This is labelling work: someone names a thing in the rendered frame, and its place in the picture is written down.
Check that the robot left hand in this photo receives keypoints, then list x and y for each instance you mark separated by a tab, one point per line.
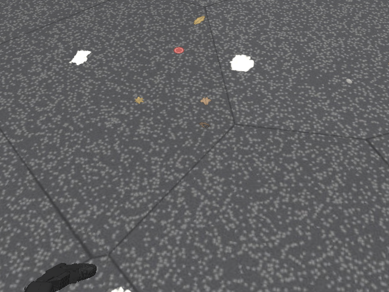
60	276

